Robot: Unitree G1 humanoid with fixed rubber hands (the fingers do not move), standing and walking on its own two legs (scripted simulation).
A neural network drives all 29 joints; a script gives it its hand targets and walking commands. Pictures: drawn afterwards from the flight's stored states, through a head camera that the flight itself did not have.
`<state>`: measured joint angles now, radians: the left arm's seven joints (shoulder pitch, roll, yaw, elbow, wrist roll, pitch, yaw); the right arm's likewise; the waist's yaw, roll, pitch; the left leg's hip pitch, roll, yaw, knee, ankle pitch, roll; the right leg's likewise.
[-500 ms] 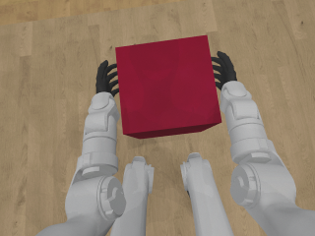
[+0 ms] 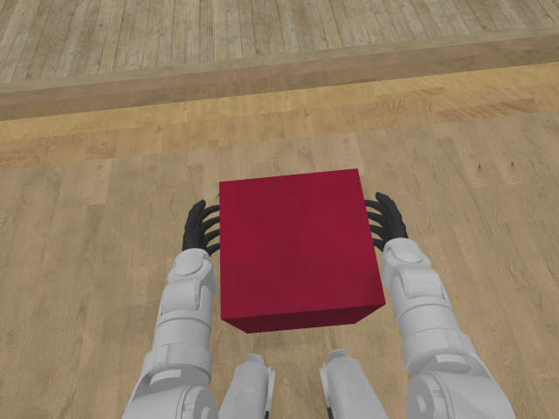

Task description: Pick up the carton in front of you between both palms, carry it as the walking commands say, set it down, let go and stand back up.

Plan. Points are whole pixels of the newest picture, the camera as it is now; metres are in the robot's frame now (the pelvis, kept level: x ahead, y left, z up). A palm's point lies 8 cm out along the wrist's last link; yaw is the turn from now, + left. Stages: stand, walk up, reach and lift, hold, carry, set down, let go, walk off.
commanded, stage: reach and lift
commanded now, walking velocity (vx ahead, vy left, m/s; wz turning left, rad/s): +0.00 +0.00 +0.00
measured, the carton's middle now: (295, 261) +0.38 -0.01 -0.11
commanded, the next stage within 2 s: hold in 1.60 s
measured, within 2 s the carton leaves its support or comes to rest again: neither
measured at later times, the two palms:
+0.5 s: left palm (155, 228) +0.35 +0.15 +0.11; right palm (431, 219) +0.34 -0.15 +0.11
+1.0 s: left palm (134, 221) +0.33 +0.15 +0.16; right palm (450, 213) +0.33 -0.15 +0.15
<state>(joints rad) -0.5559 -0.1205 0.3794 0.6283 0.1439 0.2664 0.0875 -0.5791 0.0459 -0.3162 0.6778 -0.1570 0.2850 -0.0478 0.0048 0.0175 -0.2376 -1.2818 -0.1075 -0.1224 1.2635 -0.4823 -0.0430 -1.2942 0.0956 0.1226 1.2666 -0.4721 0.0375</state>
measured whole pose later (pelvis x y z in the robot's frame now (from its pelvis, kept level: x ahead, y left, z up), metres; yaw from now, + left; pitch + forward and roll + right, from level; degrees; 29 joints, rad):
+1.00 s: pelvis +0.03 +0.00 +0.13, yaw -1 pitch -3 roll +0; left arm -0.34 -0.17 0.32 0.40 0.30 0.60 0.00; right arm -0.32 0.16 -0.30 0.39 -0.30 0.62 0.00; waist 0.00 0.00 -0.01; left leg -0.18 -0.05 -0.14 0.46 -0.22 -0.01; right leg -0.18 0.05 0.15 0.46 -0.21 0.02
